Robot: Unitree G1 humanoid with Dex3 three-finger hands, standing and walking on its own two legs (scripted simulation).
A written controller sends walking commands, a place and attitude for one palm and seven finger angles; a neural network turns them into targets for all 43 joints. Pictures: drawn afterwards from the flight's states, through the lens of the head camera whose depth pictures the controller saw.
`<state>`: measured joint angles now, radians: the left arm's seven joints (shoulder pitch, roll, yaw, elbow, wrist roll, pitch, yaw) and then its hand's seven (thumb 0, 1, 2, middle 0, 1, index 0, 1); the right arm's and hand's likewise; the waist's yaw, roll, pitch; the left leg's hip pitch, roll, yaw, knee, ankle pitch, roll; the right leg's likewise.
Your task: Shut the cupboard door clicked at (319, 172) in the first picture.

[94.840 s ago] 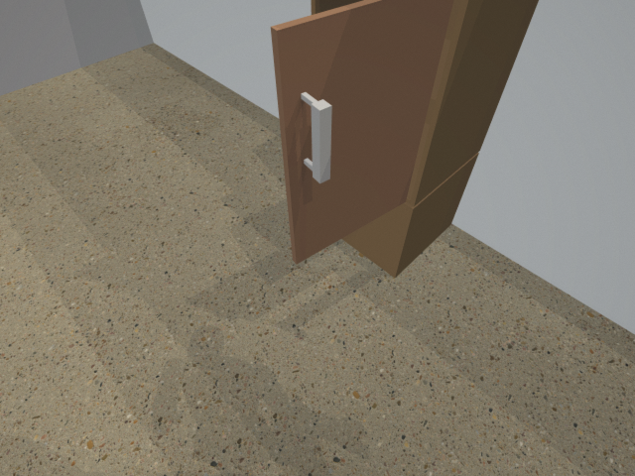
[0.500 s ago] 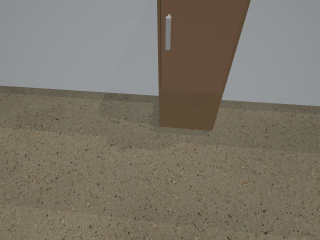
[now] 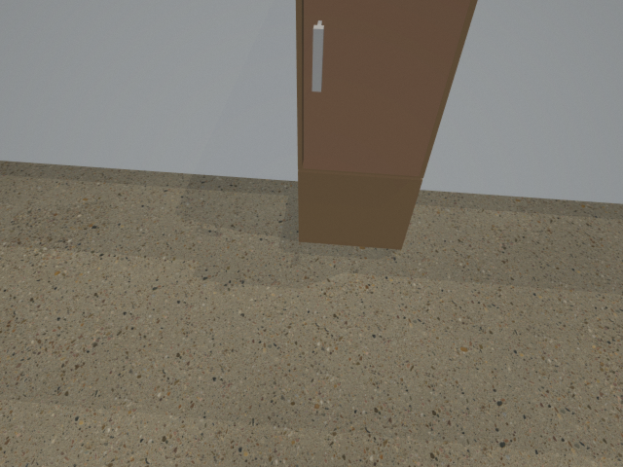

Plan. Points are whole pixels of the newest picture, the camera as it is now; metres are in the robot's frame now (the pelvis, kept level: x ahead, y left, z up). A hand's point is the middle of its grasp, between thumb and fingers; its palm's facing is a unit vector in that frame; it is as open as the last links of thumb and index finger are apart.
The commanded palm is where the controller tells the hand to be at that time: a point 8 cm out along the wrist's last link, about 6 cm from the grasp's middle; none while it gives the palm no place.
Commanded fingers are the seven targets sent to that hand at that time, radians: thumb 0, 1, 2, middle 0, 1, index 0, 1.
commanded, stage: look to check the result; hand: left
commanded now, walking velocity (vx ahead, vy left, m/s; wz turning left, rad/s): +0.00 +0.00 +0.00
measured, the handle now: (318, 56) +1.07 +0.03 +0.05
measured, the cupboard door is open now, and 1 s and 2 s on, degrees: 0 0 0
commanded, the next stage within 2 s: stand and wait in 0.48 s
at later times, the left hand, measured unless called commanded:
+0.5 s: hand out of the picture +0.02 +0.18 -0.17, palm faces +0.01 -0.98 -0.20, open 7.4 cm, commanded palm none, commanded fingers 0.00 0.90 0.90 -0.20 -0.30 -0.20 -0.30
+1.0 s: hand out of the picture +0.06 +0.20 -0.17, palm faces -0.01 -0.97 -0.25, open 7.4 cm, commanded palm none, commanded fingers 0.00 0.90 0.90 -0.20 -0.30 -0.20 -0.30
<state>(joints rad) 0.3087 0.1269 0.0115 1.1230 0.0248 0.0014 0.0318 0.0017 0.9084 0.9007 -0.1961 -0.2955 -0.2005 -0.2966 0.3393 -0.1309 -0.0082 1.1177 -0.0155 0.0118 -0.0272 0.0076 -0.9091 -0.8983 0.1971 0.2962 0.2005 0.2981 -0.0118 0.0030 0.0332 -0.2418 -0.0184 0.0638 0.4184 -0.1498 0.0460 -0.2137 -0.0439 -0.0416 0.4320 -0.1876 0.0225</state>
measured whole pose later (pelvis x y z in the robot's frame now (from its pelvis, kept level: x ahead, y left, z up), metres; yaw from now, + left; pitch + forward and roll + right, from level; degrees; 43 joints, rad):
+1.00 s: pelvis +0.04 +0.00 +0.01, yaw +0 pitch -2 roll +0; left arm 0.22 0.22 0.01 1.15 0.02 -0.01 0.02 0.00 0.90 0.90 -0.20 -0.30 -0.20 -0.30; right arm 0.21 -0.22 0.00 1.14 -0.01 -0.01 -0.02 0.01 -0.91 -0.90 0.20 0.30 0.20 0.30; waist 0.00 0.00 0.06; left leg -0.14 -0.02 0.06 0.34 -0.17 0.04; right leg -0.10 -0.04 -0.04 0.34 -0.20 0.02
